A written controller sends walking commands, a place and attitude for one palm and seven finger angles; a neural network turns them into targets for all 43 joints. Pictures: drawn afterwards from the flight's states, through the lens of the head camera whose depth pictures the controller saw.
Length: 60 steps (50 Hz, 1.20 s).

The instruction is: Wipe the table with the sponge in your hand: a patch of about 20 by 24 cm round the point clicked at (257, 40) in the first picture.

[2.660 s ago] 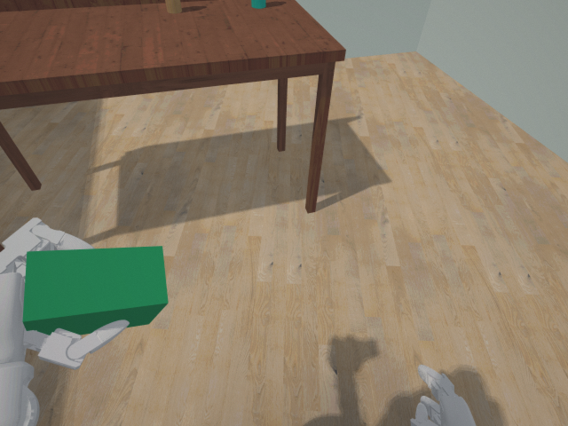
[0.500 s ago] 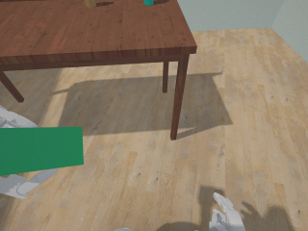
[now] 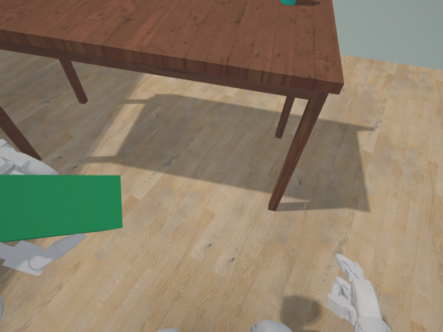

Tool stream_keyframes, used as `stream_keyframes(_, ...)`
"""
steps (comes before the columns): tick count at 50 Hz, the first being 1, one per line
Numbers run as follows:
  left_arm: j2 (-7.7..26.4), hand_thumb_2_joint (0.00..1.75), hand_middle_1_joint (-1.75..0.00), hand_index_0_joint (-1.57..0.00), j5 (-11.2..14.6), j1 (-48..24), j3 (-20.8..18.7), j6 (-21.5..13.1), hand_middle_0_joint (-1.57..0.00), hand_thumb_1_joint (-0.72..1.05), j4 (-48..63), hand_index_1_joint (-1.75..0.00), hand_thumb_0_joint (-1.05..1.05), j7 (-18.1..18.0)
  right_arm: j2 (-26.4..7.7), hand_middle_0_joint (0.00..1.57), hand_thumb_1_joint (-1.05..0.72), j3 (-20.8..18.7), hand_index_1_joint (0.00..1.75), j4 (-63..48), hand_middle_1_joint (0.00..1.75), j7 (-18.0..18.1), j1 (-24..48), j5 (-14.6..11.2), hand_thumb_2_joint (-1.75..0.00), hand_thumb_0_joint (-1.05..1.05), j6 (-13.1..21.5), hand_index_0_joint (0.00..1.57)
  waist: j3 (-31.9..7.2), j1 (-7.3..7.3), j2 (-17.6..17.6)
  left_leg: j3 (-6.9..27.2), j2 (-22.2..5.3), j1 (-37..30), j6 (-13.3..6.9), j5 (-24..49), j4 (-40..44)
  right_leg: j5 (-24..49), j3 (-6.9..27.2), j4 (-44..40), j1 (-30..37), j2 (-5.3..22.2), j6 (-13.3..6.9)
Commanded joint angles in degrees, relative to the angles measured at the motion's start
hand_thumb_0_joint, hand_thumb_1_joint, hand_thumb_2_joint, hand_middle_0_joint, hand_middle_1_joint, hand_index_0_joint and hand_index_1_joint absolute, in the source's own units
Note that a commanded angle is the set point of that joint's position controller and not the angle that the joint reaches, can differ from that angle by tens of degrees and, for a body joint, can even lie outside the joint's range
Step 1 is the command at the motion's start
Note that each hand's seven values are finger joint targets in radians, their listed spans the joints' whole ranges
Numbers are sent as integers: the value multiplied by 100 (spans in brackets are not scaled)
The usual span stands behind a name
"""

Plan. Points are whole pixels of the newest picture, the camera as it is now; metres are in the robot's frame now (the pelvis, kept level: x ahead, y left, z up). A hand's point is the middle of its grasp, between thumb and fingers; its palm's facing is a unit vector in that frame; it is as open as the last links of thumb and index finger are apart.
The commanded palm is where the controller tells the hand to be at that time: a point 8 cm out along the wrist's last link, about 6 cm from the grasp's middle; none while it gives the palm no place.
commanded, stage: walk to a spot facing it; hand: left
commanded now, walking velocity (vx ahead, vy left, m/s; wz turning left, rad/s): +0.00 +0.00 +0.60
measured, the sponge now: (76, 208) +0.24 +0.20 +0.17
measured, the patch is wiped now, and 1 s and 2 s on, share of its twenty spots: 0.00 0.00 0.00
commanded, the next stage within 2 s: none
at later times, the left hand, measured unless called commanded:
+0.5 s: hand out of the picture +0.10 +0.20 +0.19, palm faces +0.62 -0.67 -0.41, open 10.3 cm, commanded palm +0.03 +0.23 +0.19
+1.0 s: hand out of the picture -0.04 +0.18 +0.19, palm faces +0.83 -0.38 -0.42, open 10.3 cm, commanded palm -0.10 +0.18 +0.19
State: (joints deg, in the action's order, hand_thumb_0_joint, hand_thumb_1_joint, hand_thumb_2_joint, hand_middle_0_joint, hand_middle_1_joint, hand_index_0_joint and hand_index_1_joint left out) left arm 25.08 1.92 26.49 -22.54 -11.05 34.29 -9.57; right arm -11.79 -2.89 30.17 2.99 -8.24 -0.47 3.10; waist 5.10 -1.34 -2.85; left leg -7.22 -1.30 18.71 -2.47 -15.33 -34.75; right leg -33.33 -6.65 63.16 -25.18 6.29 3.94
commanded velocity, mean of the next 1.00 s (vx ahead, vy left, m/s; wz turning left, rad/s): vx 0.14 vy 0.00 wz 0.59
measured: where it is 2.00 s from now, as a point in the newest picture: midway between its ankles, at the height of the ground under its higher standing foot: outside the picture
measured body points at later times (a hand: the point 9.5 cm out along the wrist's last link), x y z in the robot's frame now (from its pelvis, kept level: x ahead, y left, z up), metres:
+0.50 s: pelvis -0.03 -0.09 +0.01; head -0.02 -0.09 +0.46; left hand +0.06 +0.23 +0.21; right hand +0.20 -0.27 -0.07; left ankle -0.07 +0.04 -0.67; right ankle +0.01 -0.18 -0.73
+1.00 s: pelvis -0.06 -0.14 +0.00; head -0.04 -0.15 +0.45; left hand -0.08 +0.20 +0.21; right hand +0.19 -0.19 -0.11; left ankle -0.12 +0.01 -0.69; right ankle +0.01 -0.21 -0.73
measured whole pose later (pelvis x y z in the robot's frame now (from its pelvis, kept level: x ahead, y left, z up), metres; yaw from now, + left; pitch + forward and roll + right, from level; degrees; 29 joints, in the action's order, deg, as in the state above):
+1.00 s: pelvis -0.06 -0.14 +0.00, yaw +38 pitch -1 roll +0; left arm 20.7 1.5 23.7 -18.7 -8.6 27.5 -7.8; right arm -8.7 2.6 37.2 2.4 -12.9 0.8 4.9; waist 0.9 2.2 2.6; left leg 4.2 -1.6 27.5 0.4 -25.3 -52.5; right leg -17.4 -9.1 34.6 -15.1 3.0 -1.1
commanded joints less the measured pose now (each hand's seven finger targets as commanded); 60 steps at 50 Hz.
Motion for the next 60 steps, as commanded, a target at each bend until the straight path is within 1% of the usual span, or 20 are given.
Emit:
stream_keyframes(1,721,130,-160,-120,23,317,-663,-370,-120,10,1736,-160,0,49,-750,20,-90,-198,30,-595,30,-140,6,-76,-90,0,390,20,-1295,94,1702,1769,-1493,-1185,-775,3481,1171,678,431,59,-753,-101,154)
stream_keyframes(12,347,130,-160,-120,102,-434,-309,-76,-120,10,824,-160,0,116,-621,20,-90,32,30,-398,30,22,45,-57,-90,0,623,20,-1050,222,1319,1770,-859,178,-264,684,799,1616,100,-3837,1682,-563,126)
stream_keyframes(13,468,130,-160,-120,40,-642,-282,-36,-120,10,723,-160,0,97,-486,20,-90,92,30,-409,30,28,91,-81,-90,0,578,20,-1015,229,359,1435,-481,638,3,-177,-14,2030,809,-4601,1962,223,-164)
stream_keyframes(14,863,130,-160,-120,-6,-778,-470,43,-120,10,634,-160,0,11,-358,20,-90,128,30,-472,30,53,162,-49,-90,0,532,20,-934,181,-1160,660,269,1450,420,-1464,-1686,2554,2569,-4904,1935,1724,-807)
stream_keyframes(15,782,130,-160,-120,112,-1052,-395,71,-120,10,675,-160,0,-47,-563,20,-90,44,30,-387,30,94,99,-8,-90,0,565,20,-971,255,-1192,922,197,1261,484,-1526,-3044,2442,2566,-5002,1298,2145,-1032)
stream_keyframes(20,736,130,-160,-120,23,-598,-482,-113,-120,10,723,-160,0,-12,-418,20,-90,128,30,-419,30,231,480,35,-90,0,326,20,-681,166,-596,568,-162,958,663,-997,-2819,3816,440,-4495,1290,1359,-950)
stream_keyframes(26,643,130,-160,-120,28,-1,-643,-181,-120,10,818,-160,0,-167,-428,20,-90,66,30,-633,30,261,206,155,-90,0,234,20,-1196,341,-655,52,-99,410,478,-1220,-543,4362,449,-4019,1978,1516,-1062)
stream_keyframes(29,574,130,-160,-120,101,-74,-550,-205,-120,10,1100,-160,0,-171,-497,20,-90,1,30,-663,30,229,-54,130,-90,0,151,20,-1550,17,-103,-30,89,-630,408,92,1085,4356,50,-2743,1806,1244,-570)
stream_keyframes(30,588,130,-160,-120,138,-150,-502,-248,-120,10,1293,-160,0,-163,-650,20,-90,-48,30,-712,30,218,-74,113,-90,0,172,20,-1593,-25,645,637,-436,-1090,127,1098,1321,3677,-162,-1756,1206,868,-292)
stream_keyframes(31,615,130,-160,-120,175,-159,-475,-339,-120,10,1538,-160,0,-125,-840,20,-90,-100,30,-768,30,164,-8,99,-90,0,269,20,-1431,73,2124,2455,-1741,-1700,-591,3576,1423,1042,-219,-685,-253,59,89)
stream_keyframes(32,689,130,-160,-120,62,-52,-523,-417,-120,10,1250,-160,0,-24,-737,20,-90,-77,30,-591,30,93,-220,104,-90,0,370,20,-1278,114,2327,3579,-2411,-1886,-1145,4187,1367,-476,159,116,-1158,-109,84)
stream_keyframes(34,591,130,-160,-120,-95,-301,-405,-433,-120,10,1291,-160,0,100,-767,20,-90,-134,30,-433,30,-37,-26,-4,-90,0,462,20,-969,41,1557,3215,-2096,-1397,-1227,2216,1423,286,677,456,-1487,65,38)
stream_keyframes(37,443,130,-160,-120,-54,-342,-317,-400,-120,10,1582,-160,0,71,-770,20,-90,-121,30,-391,30,-75,14,-54,-90,0,561,20,-863,126,1959,1974,-1241,-502,-727,372,1711,939,218,-359,-509,-150,61)
stream_keyframes(44,275,130,-160,-120,-1,-525,-188,-147,-120,10,479,-160,0,67,-656,20,-90,88,30,-269,30,82,160,47,-90,0,558,20,-626,235,1808,2195,-999,611,-587,-2157,1888,550,-302,-2649,1374,-733,-12)
stream_keyframes(46,324,130,-160,-120,-66,-687,-178,-62,-120,10,272,-160,0,100,-503,20,-90,140,30,-229,30,83,203,43,-90,0,475,20,-643,371,695,1630,-476,1659,-235,-2089,219,517,380,-4215,2466,-169,-327)
stream_keyframes(47,567,130,-160,-120,-99,-666,-280,24,-120,10,226,-160,0,95,-316,20,-90,149,30,-269,30,58,151,24,-90,0,428,20,-678,387,-1055,776,189,2614,136,-2031,-1771,-515,2391,-5210,2747,1376,-902)
stream_keyframes(48,902,130,-160,-120,49,-998,-427,-18,-120,10,454,-160,0,78,-537,20,-90,115,30,-320,30,104,469,97,-90,0,476,20,-400,369,-1260,836,153,2785,347,-1607,-3363,-95,3543,-5497,2075,2246,-1237)
stream_keyframes(49,870,130,-160,-120,7,-1014,-482,-55,-120,10,454,-160,0,39,-566,20,-90,97,30,-255,30,69,359,177,-90,0,485,20,-534,248,-1064,1079,-48,2660,386,-1101,-4010,-312,3559,-5482,1694,2271,-1302)
stream_keyframes(53,692,130,-160,-120,-9,-827,-311,-204,-120,10,574,-160,0,115,-574,20,-90,87,30,-226,30,107,479,99,-90,0,310,20,-177,181,-494,646,-354,2252,605,-309,-3896,1411,933,-5215,1480,1513,-911)
stream_keyframes(60,630,130,-160,-120,43,-393,-459,-212,-120,10,730,-160,0,-146,-508,20,-90,14,30,-541,30,113,169,132,-90,0,335,20,-676,404,-763,-261,-256,1199,372,-458,-967,2315,222,-4761,2149,1501,-1058)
